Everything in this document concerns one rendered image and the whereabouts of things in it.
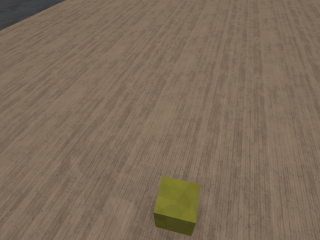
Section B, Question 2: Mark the carton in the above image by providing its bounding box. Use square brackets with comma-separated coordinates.
[153, 176, 200, 236]

